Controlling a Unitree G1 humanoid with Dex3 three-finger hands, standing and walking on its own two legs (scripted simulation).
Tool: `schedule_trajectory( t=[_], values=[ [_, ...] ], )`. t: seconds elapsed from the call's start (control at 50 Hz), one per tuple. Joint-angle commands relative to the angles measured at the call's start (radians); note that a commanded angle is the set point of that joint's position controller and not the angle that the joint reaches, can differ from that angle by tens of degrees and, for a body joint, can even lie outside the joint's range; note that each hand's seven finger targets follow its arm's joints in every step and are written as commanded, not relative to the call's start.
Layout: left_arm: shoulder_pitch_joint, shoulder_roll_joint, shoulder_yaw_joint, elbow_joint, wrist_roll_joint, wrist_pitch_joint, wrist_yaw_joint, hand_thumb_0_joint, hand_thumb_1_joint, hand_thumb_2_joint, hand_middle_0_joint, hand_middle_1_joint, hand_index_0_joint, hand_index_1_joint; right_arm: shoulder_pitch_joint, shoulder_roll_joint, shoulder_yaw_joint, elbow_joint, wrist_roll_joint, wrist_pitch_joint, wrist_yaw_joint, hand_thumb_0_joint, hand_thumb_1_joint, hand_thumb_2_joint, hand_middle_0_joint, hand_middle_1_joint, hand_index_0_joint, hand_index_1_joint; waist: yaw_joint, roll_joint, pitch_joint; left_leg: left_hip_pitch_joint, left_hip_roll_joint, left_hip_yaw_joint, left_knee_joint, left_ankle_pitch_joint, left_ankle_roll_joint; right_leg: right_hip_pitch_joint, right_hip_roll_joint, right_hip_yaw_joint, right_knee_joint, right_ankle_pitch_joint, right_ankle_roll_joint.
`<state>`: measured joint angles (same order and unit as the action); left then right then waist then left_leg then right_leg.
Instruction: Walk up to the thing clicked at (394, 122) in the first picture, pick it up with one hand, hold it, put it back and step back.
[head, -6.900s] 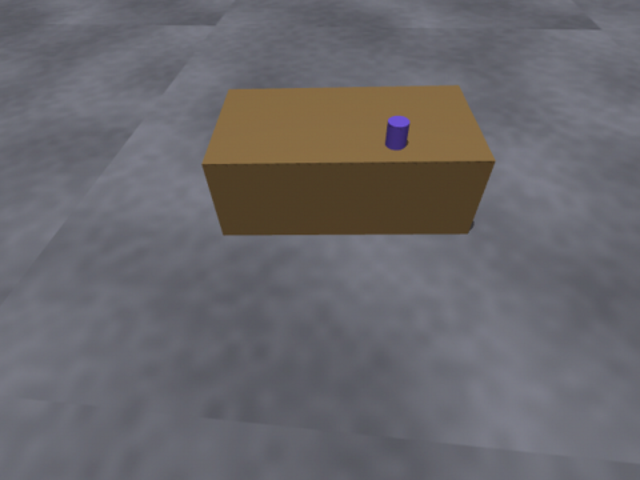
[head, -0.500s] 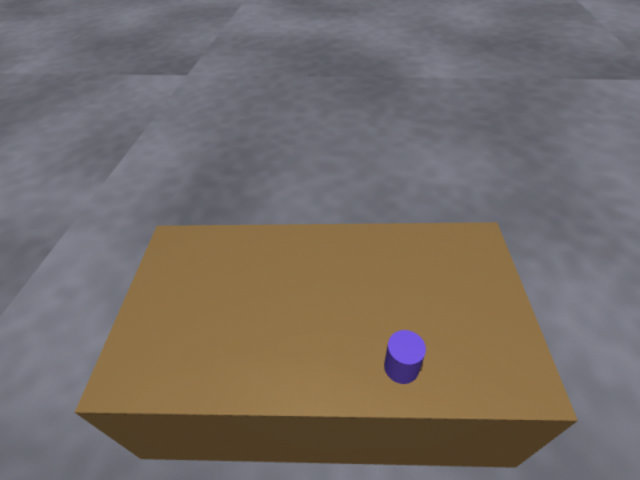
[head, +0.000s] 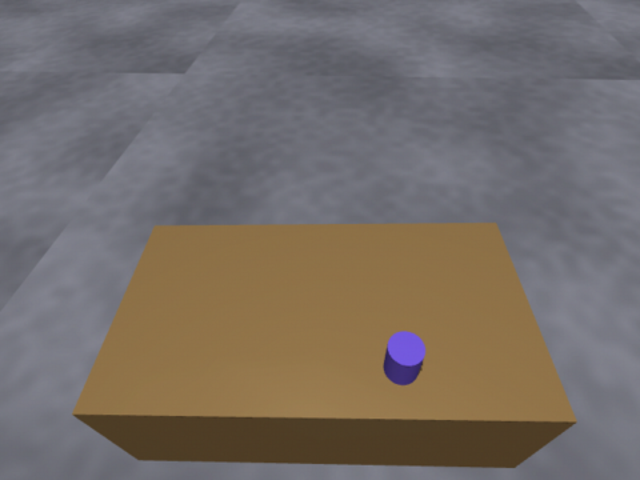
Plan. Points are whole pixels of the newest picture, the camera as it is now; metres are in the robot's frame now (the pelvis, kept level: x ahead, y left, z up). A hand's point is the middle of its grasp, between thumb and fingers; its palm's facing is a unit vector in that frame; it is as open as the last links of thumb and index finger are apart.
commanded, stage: stand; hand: right
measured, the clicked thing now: (403, 358) +0.44 -0.14 -0.34
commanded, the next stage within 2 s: go down in 0.38 s
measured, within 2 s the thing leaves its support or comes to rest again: neither
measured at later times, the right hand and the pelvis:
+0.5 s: hand out of the picture +0.07 -0.25 -0.16, palm faces -0.03 +0.94 -0.33, open 7.4 cm; pelvis +0.00 +0.00 +0.00, yaw +0 degrees
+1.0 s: hand out of the picture +0.13 -0.26 -0.16, palm faces +0.03 +0.95 -0.31, open 16.1 cm; pelvis -0.01 +0.01 -0.02, yaw -1 degrees
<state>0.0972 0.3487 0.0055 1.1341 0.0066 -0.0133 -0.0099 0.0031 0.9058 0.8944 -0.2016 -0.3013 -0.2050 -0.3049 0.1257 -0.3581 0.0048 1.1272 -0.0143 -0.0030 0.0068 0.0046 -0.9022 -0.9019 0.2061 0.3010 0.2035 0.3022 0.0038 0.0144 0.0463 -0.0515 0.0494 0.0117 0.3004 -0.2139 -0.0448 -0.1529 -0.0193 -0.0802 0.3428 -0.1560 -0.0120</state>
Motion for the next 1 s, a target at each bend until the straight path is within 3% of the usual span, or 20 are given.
schedule_trajectory(
  t=[0.0, 0.22, 0.44, 0.46, 0.48, 0.5, 0.52, 0.56, 0.58, 0.6, 0.62, 0.66, 0.72, 0.78, 0.8, 0.82, 0.84, 0.86, 0.9, 0.98],
  values=[
    [-0.041, 0.219, 0.037, -0.059, 0.001, -0.019, 0.014, 0.0, 0.899, 0.9, -0.2, -0.3, -0.2, -0.3, -0.034, -0.207, -0.039, -0.06, 0.0, -0.019, -0.015, 0.0, -0.9, -0.9, 0.2, 0.3, 0.2, 0.3, 0.001, -0.013, -0.068, -0.057, 0.096, -0.064, -0.048, 0.119, 0.047, 0.062, -0.125, 0.12, -0.054, 0.129, -0.008],
    [-0.043, 0.22, 0.035, -0.062, 0.002, -0.019, 0.014, 0.0, 0.899, 0.9, -0.2, -0.3, -0.2, -0.3, -0.03, -0.208, -0.042, -0.061, -0.001, -0.022, -0.015, 0.0, -0.9, -0.9, 0.2, 0.3, 0.2, 0.3, -0.002, -0.017, -0.086, -0.044, 0.1, -0.063, -0.048, 0.16, 0.046, 0.08, -0.129, 0.119, -0.04, 0.177, -0.012],
    [-0.044, 0.216, 0.034, -0.065, 0.003, -0.021, 0.016, 0.0, 0.899, 0.9, -0.2, -0.3, -0.2, -0.3, -0.028, -0.208, -0.043, -0.063, -0.003, -0.02, -0.016, 0.0, -0.9, -0.9, 0.2, 0.3, 0.2, 0.3, -0.006, -0.016, -0.073, -0.047, 0.1, -0.056, -0.047, 0.13, 0.051, 0.074, -0.131, 0.127, -0.053, 0.172, -0.01],
    [-0.044, 0.217, 0.035, -0.066, 0.002, -0.019, 0.016, 0.0, 0.871, 0.884, -0.189, -0.273, -0.183, -0.279, -0.024, -0.205, -0.042, -0.063, -0.001, -0.02, -0.016, 0.0, -0.82, -0.82, 0.12, 0.22, 0.12, 0.22, -0.006, -0.01, -0.076, -0.054, 0.101, -0.059, -0.053, 0.127, 0.051, 0.082, -0.132, 0.125, -0.047, 0.172, -0.012],
    [-0.001, 0.069, 0.02, -0.34, -0.051, -0.063, 0.034, 0.0, 0.903, 0.925, -0.223, -0.326, -0.222, -0.328, -0.375, -0.062, -0.079, -0.414, 0.047, -0.112, -0.025, 0.0, -0.74, -0.74, 0.058, 0.14, 0.047, 0.14, 0.097, -0.045, 0.015, -0.257, -0.055, 0.024, 0.037, 0.129, 0.037, -0.029, -0.002, 0.026, 0.021, 0.057, -0.007],
    [0.027, 0.093, 0.023, -0.302, -0.06, -0.062, 0.042, 0.0, 0.902, 0.927, -0.212, -0.312, -0.208, -0.318, -0.483, -0.111, -0.088, -0.351, 0.031, -0.108, -0.027, 0.0, -0.66, -0.66, 0.05, 0.06, 0.043, 0.06, 0.06, -0.017, -0.022, -0.226, -0.055, 0.03, 0.051, 0.095, 0.038, -0.033, 0.0, 0.04, 0.025, 0.007, -0.004],
    [0.066, 0.094, 0.023, -0.296, -0.063, -0.052, 0.048, 0.0, 0.902, 0.932, -0.208, -0.303, -0.2, -0.312, -0.347, -0.159, -0.11, -0.253, 0.014, -0.078, -0.024, 0.0, -0.58, -0.58, 0.038, 0.06, 0.037, 0.06, 0.046, -0.006, -0.042, -0.233, -0.051, 0.03, 0.067, 0.072, 0.04, -0.037, 0.005, 0.043, 0.046, -0.011, -0.004],
    [0.11, 0.134, 0.065, -0.333, -0.055, -0.038, 0.057, 0.0, 0.893, 0.913, -0.205, -0.302, -0.204, -0.303, -0.244, -0.214, -0.179, -0.049, -0.014, -0.018, -0.005, 0.0, -0.42, -0.42, 0.049, 0.055, 0.044, 0.055, 0.037, 0.0, -0.1, -0.263, -0.048, 0.033, 0.103, 0.05, 0.047, -0.066, 0.01, 0.041, 0.1, 0.0, -0.001],
    [0.129, 0.135, 0.081, -0.358, -0.043, -0.041, 0.062, 0.0, 0.899, 0.925, -0.205, -0.299, -0.197, -0.307, -0.279, -0.263, -0.218, -0.087, -0.051, -0.018, 0.004, 0.0, -0.34, -0.34, 0.046, 0.055, 0.043, 0.055, 0.026, 0.004, -0.199, -0.244, -0.05, 0.035, 0.127, 0.09, 0.048, -0.056, 0.009, 0.043, 0.128, 0.056, 0.002],
    [0.174, 0.133, 0.096, -0.367, -0.031, -0.039, 0.062, 0.0, 0.897, 0.919, -0.201, -0.295, -0.195, -0.303, -0.254, -0.264, -0.229, -0.159, -0.077, -0.022, 0.016, 0.0, -0.293, -0.26, 0.061, 0.049, 0.051, 0.049, 0.006, -0.025, -0.271, -0.225, -0.05, 0.03, 0.141, 0.119, 0.052, -0.037, 0.012, 0.037, 0.148, 0.101, 0.007],
    [0.169, 0.115, 0.089, -0.399, -0.031, -0.044, 0.06, 0.0, 0.881, 0.912, -0.2, -0.293, -0.193, -0.3, -0.137, -0.258, -0.246, -0.141, -0.087, -0.005, 0.025, 0.0, -0.254, -0.218, 0.065, 0.046, 0.053, 0.046, -0.027, -0.054, -0.289, -0.211, -0.049, 0.036, 0.148, 0.128, 0.057, -0.038, 0.016, 0.033, 0.15, 0.131, 0.013],
    [0.148, 0.1, 0.079, -0.447, -0.032, -0.049, 0.064, 0.0, 0.883, 0.898, -0.199, -0.295, -0.197, -0.298, -0.088, -0.252, -0.256, -0.183, -0.094, 0.042, 0.033, 0.0, -0.124, -0.153, 0.079, 0.035, 0.062, 0.035, -0.038, -0.095, -0.264, -0.191, -0.055, 0.043, 0.14, 0.129, 0.064, -0.055, 0.018, 0.029, 0.137, 0.139, 0.017],
    [0.099, 0.081, 0.062, -0.515, -0.037, -0.057, 0.065, 0.0, 0.885, 0.898, -0.201, -0.296, -0.196, -0.302, -0.166, -0.204, -0.226, -0.278, -0.084, 0.1, 0.046, 0.0, 0.029, -0.096, 0.09, 0.03, 0.072, 0.03, -0.018, -0.106, -0.203, -0.214, -0.065, 0.043, 0.133, 0.073, 0.066, -0.11, 0.008, 0.036, 0.122, 0.063, 0.013],
    [0.085, 0.066, 0.05, -0.559, -0.041, -0.07, 0.073, 0.0, 0.878, 0.905, -0.203, -0.298, -0.192, -0.309, -0.129, -0.212, -0.245, -0.341, -0.065, 0.144, 0.058, 0.0, 0.221, -0.07, 0.075, 0.037, 0.063, 0.037, -0.011, -0.067, -0.161, -0.25, -0.067, 0.045, 0.128, 0.0, 0.062, -0.147, 0.007, 0.039, 0.126, -0.021, 0.001],
    [0.089, 0.067, 0.051, -0.565, -0.041, -0.075, 0.074, 0.0, 0.879, 0.903, -0.202, -0.296, -0.192, -0.307, -0.106, -0.192, -0.232, -0.342, -0.064, 0.156, 0.067, 0.0, 0.286, -0.068, 0.068, 0.041, 0.06, 0.041, -0.005, -0.061, -0.151, -0.266, -0.068, 0.046, 0.133, -0.019, 0.062, -0.15, 0.006, 0.041, 0.129, -0.041, -0.001],
    [0.093, 0.066, 0.049, -0.571, -0.04, -0.079, 0.076, 0.0, 0.877, 0.904, -0.202, -0.296, -0.191, -0.307, -0.123, -0.211, -0.243, -0.387, -0.062, 0.161, 0.073, 0.0, 0.355, -0.068, 0.058, 0.046, 0.055, 0.046, 0.002, -0.064, -0.161, -0.28, -0.068, 0.046, 0.143, -0.015, 0.062, -0.143, 0.004, 0.044, 0.136, -0.037, -0.001],
    [0.103, 0.07, 0.054, -0.57, -0.038, -0.083, 0.08, 0.0, 0.879, 0.903, -0.202, -0.297, -0.191, -0.308, -0.109, -0.181, -0.225, -0.384, -0.059, 0.168, 0.084, 0.0, 0.382, -0.06, 0.056, 0.047, 0.053, 0.047, 0.013, -0.061, -0.174, -0.294, -0.068, 0.045, 0.156, -0.003, 0.06, -0.136, 0.004, 0.044, 0.15, -0.025, -0.002],
    [0.116, 0.07, 0.054, -0.572, -0.035, -0.086, 0.083, 0.0, 0.88, 0.906, -0.202, -0.296, -0.19, -0.308, -0.137, -0.234, -0.26, -0.445, -0.062, 0.167, 0.085, 0.0, 0.425, -0.063, 0.048, 0.05, 0.048, 0.05, 0.012, -0.066, -0.208, -0.294, -0.068, 0.044, 0.173, 0.027, 0.06, -0.128, 0.003, 0.046, 0.166, 0.006, -0.002],
    [0.132, 0.066, 0.057, -0.563, -0.028, -0.098, 0.087, 0.0, 0.879, 0.906, -0.201, -0.296, -0.189, -0.308, -0.085, -0.185, -0.233, -0.419, -0.062, 0.178, 0.095, 0.0, 0.46, -0.061, 0.044, 0.053, 0.046, 0.053, 0.031, -0.038, -0.204, -0.319, -0.07, 0.049, 0.199, 0.044, 0.056, -0.135, -0.002, 0.053, 0.196, 0.025, -0.005],
    [0.143, 0.068, 0.06, -0.553, -0.015, -0.123, 0.095, 0.0, 0.884, 0.902, -0.203, -0.298, -0.193, -0.308, -0.106, -0.226, -0.265, -0.503, -0.069, 0.165, 0.093, 0.0, 0.509, -0.063, 0.033, 0.058, 0.036, 0.058, 0.029, -0.084, -0.253, -0.361, -0.066, 0.042, 0.254, 0.05, 0.055, -0.132, -0.004, 0.059, 0.254, 0.042, -0.001]
  ],
)
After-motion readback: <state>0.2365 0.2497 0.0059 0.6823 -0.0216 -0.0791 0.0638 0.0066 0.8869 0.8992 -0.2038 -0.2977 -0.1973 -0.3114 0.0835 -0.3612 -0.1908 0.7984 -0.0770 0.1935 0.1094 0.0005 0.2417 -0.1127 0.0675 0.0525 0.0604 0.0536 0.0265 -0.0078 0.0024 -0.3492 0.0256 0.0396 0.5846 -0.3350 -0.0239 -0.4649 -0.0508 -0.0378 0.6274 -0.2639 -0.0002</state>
